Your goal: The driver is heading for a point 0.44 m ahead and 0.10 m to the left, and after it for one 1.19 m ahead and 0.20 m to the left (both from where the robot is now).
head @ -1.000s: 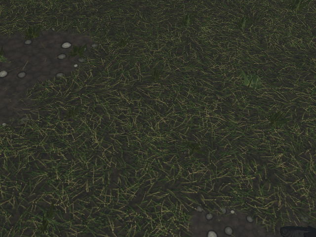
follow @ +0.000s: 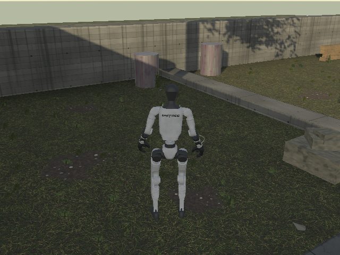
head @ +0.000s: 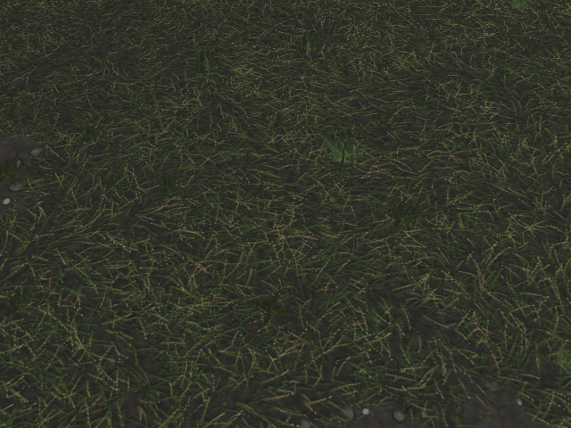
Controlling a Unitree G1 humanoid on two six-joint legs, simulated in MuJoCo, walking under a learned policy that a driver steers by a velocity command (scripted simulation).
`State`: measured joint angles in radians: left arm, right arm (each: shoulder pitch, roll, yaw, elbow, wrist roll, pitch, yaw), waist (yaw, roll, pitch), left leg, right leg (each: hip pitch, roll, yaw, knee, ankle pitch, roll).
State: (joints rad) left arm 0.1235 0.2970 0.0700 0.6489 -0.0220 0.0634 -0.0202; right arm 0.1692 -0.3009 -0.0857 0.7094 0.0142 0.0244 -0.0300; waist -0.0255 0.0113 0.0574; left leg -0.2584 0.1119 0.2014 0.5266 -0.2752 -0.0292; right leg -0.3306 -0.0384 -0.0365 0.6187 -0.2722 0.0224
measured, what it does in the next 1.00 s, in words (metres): walks ahead, turning left: left foot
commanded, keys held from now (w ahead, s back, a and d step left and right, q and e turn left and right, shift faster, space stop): q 0.10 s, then w+q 0.62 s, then w+e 0.28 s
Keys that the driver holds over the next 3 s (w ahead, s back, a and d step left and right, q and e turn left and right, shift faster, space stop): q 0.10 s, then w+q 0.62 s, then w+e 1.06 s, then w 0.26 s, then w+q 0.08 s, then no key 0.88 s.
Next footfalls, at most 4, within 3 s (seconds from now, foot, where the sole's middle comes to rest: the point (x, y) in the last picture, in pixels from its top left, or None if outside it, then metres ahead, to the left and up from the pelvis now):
0.64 left None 0.22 0.20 -0.77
1.18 right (252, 357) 0.61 0.12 -0.77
1.64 left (167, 272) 0.86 0.35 -0.77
2.14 right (284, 206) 1.07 0.03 -0.77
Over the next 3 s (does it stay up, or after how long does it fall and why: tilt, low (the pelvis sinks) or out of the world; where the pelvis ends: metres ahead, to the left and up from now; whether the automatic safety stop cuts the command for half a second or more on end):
stays up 1.12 0.15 0.00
